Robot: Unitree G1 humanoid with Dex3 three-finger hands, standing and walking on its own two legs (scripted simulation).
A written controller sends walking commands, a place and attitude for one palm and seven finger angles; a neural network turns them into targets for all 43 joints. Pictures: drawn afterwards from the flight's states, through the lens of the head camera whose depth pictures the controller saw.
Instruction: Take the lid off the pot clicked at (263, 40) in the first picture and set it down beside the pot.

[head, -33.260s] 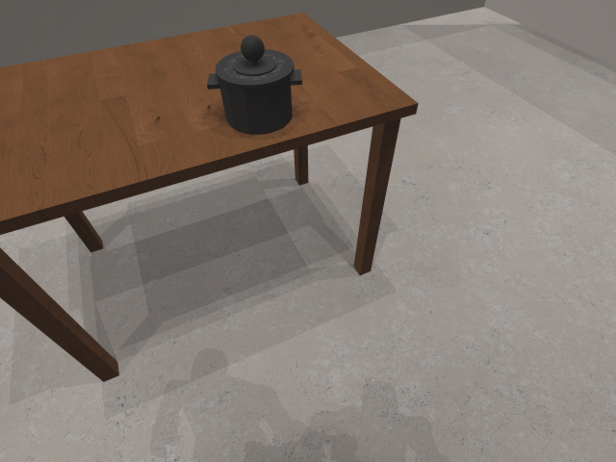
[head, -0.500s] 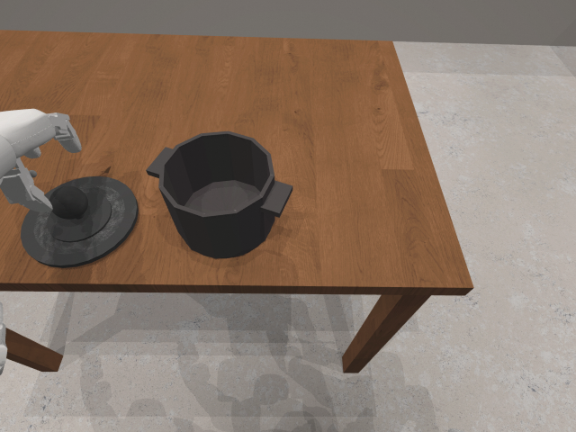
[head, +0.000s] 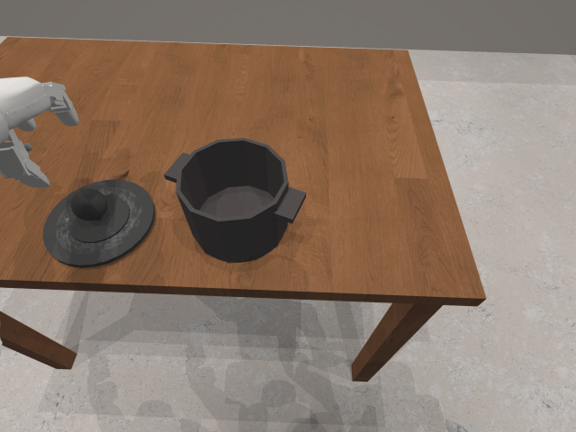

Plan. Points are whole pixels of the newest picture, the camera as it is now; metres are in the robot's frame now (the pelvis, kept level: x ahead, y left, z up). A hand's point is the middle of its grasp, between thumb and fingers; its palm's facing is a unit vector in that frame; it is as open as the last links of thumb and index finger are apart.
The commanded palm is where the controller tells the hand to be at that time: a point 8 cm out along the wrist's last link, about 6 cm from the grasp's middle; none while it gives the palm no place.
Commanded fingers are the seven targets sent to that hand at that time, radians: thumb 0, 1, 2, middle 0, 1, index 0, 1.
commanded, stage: raise the empty hand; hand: left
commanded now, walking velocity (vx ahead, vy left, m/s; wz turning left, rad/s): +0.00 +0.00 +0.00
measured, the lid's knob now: (89, 204) +0.43 +0.32 +0.04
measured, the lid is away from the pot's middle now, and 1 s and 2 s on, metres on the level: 0.23 0.23 0.23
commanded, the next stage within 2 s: draw the hand back to the body in 0.20 s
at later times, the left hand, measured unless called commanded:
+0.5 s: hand (38, 138) +0.43 +0.32 +0.18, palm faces -0.29 -0.05 -0.95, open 11.0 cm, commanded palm +0.40 +0.32 +0.24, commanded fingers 0.00 0.00 0.62 -0.34 -0.88 -0.34 -0.88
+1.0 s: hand (69, 138) +0.39 +0.25 +0.21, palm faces +0.38 -0.85 -0.37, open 11.0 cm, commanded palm +0.33 +0.30 +0.23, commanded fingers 0.00 0.14 0.66 -0.32 -0.79 -0.32 -0.79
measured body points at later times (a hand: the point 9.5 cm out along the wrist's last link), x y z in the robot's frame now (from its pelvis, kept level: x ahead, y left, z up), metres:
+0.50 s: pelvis +0.00 -0.01 +0.00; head +0.05 -0.01 +0.45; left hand +0.44 +0.32 +0.23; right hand +0.09 -0.27 -0.12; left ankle -0.03 +0.07 -0.74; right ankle +0.02 -0.16 -0.74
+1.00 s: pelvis +0.01 -0.03 +0.01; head +0.04 -0.03 +0.46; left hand +0.36 +0.29 +0.23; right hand +0.17 -0.26 -0.09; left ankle -0.03 +0.07 -0.74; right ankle +0.01 -0.16 -0.74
